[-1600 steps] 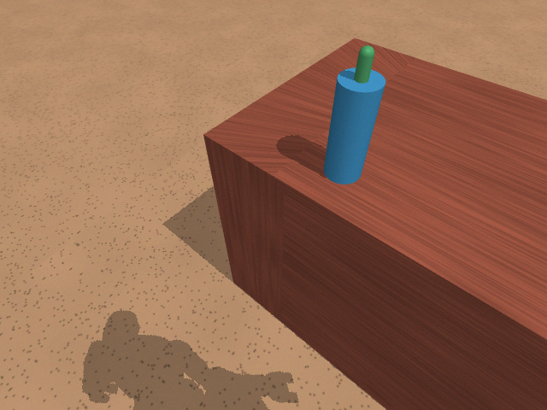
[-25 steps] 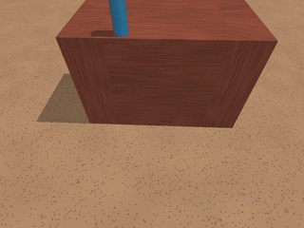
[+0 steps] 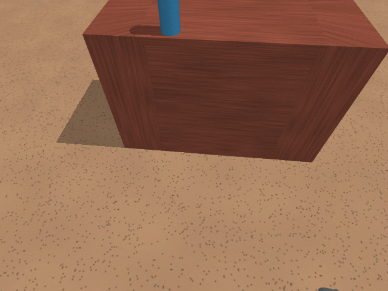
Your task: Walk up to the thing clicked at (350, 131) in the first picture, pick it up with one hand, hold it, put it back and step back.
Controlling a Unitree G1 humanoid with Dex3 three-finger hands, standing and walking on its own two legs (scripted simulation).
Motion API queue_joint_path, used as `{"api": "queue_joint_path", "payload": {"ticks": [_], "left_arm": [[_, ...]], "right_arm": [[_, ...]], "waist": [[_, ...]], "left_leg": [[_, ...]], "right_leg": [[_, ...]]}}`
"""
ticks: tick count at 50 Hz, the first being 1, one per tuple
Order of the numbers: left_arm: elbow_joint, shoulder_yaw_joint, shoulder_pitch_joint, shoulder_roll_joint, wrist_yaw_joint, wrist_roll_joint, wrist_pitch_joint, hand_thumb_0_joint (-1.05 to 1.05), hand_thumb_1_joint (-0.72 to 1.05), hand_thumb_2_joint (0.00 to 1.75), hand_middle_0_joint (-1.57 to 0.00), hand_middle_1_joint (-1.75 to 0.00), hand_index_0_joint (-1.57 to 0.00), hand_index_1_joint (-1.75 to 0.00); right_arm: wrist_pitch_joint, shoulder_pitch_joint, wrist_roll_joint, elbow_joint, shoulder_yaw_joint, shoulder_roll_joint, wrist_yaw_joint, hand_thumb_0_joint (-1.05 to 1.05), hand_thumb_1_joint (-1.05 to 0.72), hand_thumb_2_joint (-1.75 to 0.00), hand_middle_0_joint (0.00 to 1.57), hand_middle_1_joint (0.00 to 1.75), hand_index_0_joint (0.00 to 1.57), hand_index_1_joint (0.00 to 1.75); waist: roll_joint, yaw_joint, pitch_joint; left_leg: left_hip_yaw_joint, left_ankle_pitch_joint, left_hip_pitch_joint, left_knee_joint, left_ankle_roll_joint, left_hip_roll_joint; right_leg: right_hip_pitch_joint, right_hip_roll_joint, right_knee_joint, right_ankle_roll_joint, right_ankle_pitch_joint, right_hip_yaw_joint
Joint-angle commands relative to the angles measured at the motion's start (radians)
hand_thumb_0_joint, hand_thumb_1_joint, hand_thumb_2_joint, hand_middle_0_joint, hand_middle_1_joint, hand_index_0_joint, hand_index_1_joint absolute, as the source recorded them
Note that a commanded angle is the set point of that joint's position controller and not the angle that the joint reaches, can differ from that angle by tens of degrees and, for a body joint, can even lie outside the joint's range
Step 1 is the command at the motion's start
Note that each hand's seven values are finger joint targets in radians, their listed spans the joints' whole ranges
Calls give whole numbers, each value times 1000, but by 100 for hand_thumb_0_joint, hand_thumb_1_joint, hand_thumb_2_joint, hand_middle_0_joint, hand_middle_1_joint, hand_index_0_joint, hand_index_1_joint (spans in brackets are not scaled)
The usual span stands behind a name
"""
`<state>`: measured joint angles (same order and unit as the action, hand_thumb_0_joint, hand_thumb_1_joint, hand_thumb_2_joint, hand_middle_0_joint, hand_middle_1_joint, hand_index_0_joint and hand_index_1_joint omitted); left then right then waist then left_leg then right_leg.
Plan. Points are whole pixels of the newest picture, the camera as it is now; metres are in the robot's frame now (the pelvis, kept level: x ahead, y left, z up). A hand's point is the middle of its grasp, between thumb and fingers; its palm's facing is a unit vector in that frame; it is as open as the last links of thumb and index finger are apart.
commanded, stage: step back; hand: left
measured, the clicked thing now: out of the picture +1.05 +0.13 +0.12
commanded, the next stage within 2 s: stand in 0.06 s
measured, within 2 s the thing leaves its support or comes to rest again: neither
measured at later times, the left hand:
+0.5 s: hand out of the picture +0.10 +0.25 -0.13, palm faces -0.04 -0.94 -0.34, open 7.4 cm
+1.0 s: hand out of the picture +0.09 +0.25 -0.13, palm faces -0.04 -0.94 -0.35, open 7.4 cm
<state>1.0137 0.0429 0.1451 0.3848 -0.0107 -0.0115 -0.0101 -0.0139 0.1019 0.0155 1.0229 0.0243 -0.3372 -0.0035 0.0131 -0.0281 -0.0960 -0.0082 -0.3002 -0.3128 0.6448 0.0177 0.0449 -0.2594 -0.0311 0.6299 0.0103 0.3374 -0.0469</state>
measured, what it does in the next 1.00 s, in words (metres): stands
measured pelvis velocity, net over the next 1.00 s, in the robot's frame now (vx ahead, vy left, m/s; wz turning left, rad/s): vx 0.02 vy -0.01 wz -0.01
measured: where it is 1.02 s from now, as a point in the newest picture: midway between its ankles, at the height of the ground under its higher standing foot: outside the picture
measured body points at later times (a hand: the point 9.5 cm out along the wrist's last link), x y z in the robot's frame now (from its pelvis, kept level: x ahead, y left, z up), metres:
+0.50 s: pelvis +0.01 +0.00 +0.02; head +0.02 +0.00 +0.47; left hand +0.10 +0.30 -0.11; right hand +0.10 -0.30 -0.11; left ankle +0.03 +0.13 -0.72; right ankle +0.00 -0.13 -0.72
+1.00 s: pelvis +0.02 -0.01 +0.02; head +0.03 -0.01 +0.47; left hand +0.10 +0.30 -0.11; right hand +0.09 -0.31 -0.11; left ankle +0.03 +0.13 -0.72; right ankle +0.00 -0.13 -0.72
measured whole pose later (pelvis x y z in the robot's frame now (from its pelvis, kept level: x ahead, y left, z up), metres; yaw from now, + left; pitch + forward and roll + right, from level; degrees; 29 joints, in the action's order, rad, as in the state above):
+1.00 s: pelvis +0.02 -0.01 +0.02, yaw +0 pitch -1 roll +0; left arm 1.15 0.00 0.10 0.35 0.01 -0.01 -0.02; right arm 0.01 0.10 0.01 1.15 0.00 -0.35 -0.01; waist 0.01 0.01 -0.05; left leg -0.02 -0.15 -0.14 0.32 0.03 0.05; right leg -0.09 -0.02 0.32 0.01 0.20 -0.04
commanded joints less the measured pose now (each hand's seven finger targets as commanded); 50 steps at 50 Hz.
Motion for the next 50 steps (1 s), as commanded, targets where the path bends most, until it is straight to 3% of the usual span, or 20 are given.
{"api": "queue_joint_path", "payload": {"ticks": [1, 2, 3, 4, 8, 11, 16, 18, 30, 32, 40, 44, 50], "left_arm": [[-45, 43, -38, 232, -9, 4, -36, 0, 90, 90, -20, -30, -20, -30], [-43, 39, -49, 223, -9, 4, -36, 0, 90, 90, -20, -30, -20, -30], [-10, 7, -40, 169, 0, 11, -34, 0, 90, 90, -20, -30, -20, -30], [-6, 7, -44, 167, 3, 14, -33, 0, 90, 90, -20, -30, -20, -30], [25, 3, -59, 181, 5, 13, -35, 0, 90, 90, -20, -30, -20, -30], [38, 0, -75, 182, 6, 11, -37, 0, 90, 90, -20, -30, -20, -30], [59, -3, -91, 185, 8, 5, -36, 0, 90, 90, -20, -30, -20, -30], [63, -3, -101, 184, 8, 4, -40, 0, 90, 90, -20, -30, -20, -30], [79, -6, -95, 179, 9, 3, -35, 0, 90, 90, -20, -30, -20, -30], [78, -5, -101, 184, 8, 3, -36, 0, 90, 90, -20, -30, -20, -30], [78, -3, -91, 185, 7, 5, -33, 0, 90, 90, -20, -30, -20, -30], [76, -1, -87, 187, 7, 7, -32, 0, 90, 90, -20, -30, -20, -30], [75, 0, -80, 184, 7, 7, -31, 0, 90, 90, -20, -30, -20, -30]], "right_arm": [[22, -50, 0, -38, 45, -232, 10, 0, -90, -90, 20, 30, 20, 30], [25, -53, 0, -28, 45, -234, 9, 0, -90, -90, 20, 30, 20, 30], [40, -36, -5, -25, 37, -233, 1, 0, -90, -90, 20, 30, 20, 30], [48, -43, 0, -17, 37, -242, -1, 0, -90, -90, 20, 30, 20, 30], [63, -65, -5, 3, 30, -225, 1, 0, -90, -90, 20, 30, 20, 30], [61, -74, -7, 16, 29, -228, 1, 0, -90, -90, 20, 30, 20, 30], [54, -93, -10, 27, 27, -214, 0, 0, -90, -90, 20, 30, 20, 30], [55, -93, -11, 30, 27, -215, -1, 0, -90, -90, 20, 30, 20, 30], [52, -84, -7, 59, 24, -223, -2, 0, -90, -90, 20, 30, 20, 30], [52, -75, -7, 59, 22, -218, -2, 0, -90, -90, 20, 30, 20, 30], [48, -63, -6, 63, 20, -220, -1, 0, -90, -90, 20, 30, 20, 30], [49, -49, -6, 66, 17, -219, 2, 0, -90, -90, 20, 30, 20, 30], [49, -44, -7, 65, 14, -219, 5, 0, -90, -90, 20, 30, 20, 30]], "waist": [[21, 21, 131], [27, 21, 140], [24, 29, 151], [35, 19, 145], [15, 19, 158], [18, 20, 156], [8, 25, 129], [-2, 27, 151], [0, 27, 123], [-15, 32, 131], [-31, 32, 118], [-14, 32, 144], [-8, 34, 151]], "left_leg": [[104, 149, 59, -143, -67, 74], [110, 189, 83, -162, -73, 85], [141, 189, 112, -226, -71, 96], [158, 222, 107, -255, -79, 117], [123, 401, 178, -258, -58, 109], [106, 384, 196, -288, -52, 104], [91, 251, 195, -342, -40, 92], [87, 300, 200, -336, -40, 95], [80, 200, 209, -376, -26, 91], [80, 237, 203, -373, -26, 93], [78, 203, 199, -373, -24, 89], [75, 280, 220, -363, -25, 97], [65, 317, 231, -347, -24, 100]], "right_leg": [[20, -128, -171, -79, -158, 177], [28, -113, -162, -72, -190, 150], [45, -86, -180, -49, -165, 118], [75, -70, -173, -37, -177, 96], [127, -89, -216, -29, -310, 98], [148, -95, -255, -24, -318, 99], [141, -102, -325, -20, -240, 105], [177, -111, -326, -18, -293, 101], [137, -110, -379, -20, -199, 106], [157, -113, -370, -20, -236, 105], [139, -109, -382, -19, -207, 107], [162, -114, -365, -26, -278, 109], [173, -115, -358, -25, -337, 105]]}}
